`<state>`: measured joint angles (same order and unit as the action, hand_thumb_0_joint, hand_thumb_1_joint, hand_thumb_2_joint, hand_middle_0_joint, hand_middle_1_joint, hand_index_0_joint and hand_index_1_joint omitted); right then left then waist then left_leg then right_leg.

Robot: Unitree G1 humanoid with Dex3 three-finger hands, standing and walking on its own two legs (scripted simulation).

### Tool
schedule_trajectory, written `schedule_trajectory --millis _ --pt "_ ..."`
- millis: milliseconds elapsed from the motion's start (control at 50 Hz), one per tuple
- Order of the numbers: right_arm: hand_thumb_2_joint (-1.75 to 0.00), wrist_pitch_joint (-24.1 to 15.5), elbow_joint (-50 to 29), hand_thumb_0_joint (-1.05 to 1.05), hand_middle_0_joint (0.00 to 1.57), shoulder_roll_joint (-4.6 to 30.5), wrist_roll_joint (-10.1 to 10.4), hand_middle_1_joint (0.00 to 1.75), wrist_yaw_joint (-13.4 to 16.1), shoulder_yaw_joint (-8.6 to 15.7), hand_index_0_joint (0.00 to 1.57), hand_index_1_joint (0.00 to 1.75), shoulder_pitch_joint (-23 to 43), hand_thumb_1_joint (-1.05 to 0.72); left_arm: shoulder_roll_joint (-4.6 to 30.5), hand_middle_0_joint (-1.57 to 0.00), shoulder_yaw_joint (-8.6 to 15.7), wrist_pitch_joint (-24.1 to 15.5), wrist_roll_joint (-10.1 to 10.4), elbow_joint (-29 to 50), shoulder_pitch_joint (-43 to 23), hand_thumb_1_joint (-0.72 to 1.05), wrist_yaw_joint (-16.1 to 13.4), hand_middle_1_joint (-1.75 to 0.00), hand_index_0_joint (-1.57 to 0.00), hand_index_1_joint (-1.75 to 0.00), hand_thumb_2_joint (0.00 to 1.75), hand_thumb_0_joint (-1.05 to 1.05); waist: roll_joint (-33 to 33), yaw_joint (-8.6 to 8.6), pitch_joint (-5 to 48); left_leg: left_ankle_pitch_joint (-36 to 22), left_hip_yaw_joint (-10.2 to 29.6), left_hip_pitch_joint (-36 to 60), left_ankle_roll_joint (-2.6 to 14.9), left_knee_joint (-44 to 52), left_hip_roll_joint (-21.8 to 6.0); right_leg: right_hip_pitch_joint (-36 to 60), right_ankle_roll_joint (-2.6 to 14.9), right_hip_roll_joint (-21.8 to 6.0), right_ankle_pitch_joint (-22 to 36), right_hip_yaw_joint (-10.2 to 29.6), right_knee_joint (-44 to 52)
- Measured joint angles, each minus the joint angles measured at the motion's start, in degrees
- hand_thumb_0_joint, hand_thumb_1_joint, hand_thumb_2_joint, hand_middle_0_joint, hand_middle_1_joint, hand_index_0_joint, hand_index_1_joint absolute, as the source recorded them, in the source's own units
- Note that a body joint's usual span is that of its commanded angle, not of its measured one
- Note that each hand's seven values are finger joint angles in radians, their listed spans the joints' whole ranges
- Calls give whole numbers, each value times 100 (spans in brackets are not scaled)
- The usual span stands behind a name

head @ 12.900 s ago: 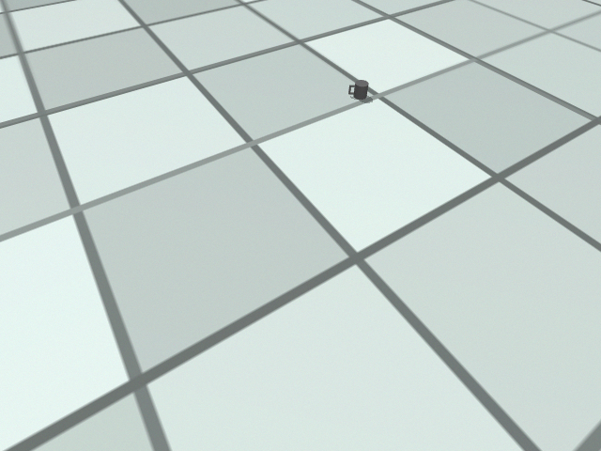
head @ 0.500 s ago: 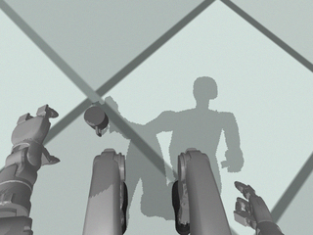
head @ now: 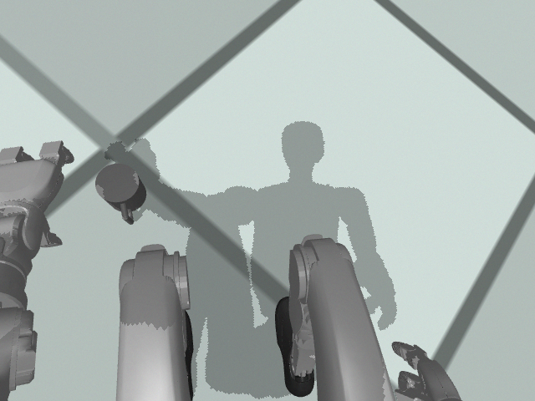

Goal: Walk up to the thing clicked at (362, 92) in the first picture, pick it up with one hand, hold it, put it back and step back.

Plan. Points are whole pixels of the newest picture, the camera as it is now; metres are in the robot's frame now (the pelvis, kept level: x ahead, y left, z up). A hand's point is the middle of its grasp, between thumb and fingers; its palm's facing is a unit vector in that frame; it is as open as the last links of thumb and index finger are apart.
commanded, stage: rise first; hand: left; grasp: from above
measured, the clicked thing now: (124, 196) +0.47 +0.25 -0.33
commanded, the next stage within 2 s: approach in 0.76 s
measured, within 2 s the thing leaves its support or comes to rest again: neither
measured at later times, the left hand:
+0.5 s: hand (62, 195) +0.43 +0.31 -0.19, palm faces -0.44 -0.06 -0.90, open 14.2 cm
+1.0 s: hand (75, 194) +0.44 +0.30 -0.21, palm faces -0.45 -0.05 -0.89, open 14.2 cm
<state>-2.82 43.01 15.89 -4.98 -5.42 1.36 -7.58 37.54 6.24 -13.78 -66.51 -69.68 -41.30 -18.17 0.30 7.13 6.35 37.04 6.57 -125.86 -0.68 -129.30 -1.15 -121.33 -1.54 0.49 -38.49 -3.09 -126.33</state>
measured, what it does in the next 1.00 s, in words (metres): stands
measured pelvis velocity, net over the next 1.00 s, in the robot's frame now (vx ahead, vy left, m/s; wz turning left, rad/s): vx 0.01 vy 0.00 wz -0.03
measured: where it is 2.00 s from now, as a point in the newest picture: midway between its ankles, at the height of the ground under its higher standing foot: (238, 369)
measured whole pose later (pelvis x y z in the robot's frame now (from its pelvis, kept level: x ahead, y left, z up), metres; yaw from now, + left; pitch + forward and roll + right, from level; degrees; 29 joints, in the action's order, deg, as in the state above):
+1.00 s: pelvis +0.01 +0.00 -0.04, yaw -2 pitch +34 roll -7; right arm -3.4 44.9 15.4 -8.7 -7.3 -1.1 -6.2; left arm 40.5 5.4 -14.2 -72.2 -81.1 -49.3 -25.4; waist 1.2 10.4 4.0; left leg 39.0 7.9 -132.3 -1.2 -137.1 -1.3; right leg -128.0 -1.7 1.4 -39.8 -3.6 -133.6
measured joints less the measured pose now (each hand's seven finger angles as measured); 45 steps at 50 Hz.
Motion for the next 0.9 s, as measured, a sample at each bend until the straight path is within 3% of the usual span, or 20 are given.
schedule_trajectory --millis 140,360,780,900 --pt "-90 6 50 1 20 -73 -99 30 -51 -39 20 30 73 -90 72 -9 24 -4 -275 -221 -214 -53 -203 -98 -9 -98 101 0 16 57 -66 44 13 -191 3 -204 -4 -190 -21 19 -35 4 -194" --pt "-91 19 112 1 20 -131 -213 30 -117 -101 20 30 130 -91 174 -9 75 -98 -514 -515 -425 -54 -385 -99 -9 -99 101 0 14 109 -145 127 38 -366 -17 -425 -27 -396 -20 56 -89 0 -415" --pt "-91 17 146 0 20 -38 -346 30 -172 -155 20 30 157 -91 286 -8 231 -99 -574 -846 -591 -55 -632 -101 -8 -101 102 0 68 254 -266 208 119 -549 -66 -703 -30 -596 0 88 -136 -51 -674" --pt "-90 -4 158 0 20 -40 -362 30 -175 -198 20 30 153 -91 310 -9 179 -67 -579 -974 -654 -55 -673 -101 -8 -101 102 0 72 283 -251 200 132 -596 -59 -747 -27 -631 -8 93 -124 -60 -701"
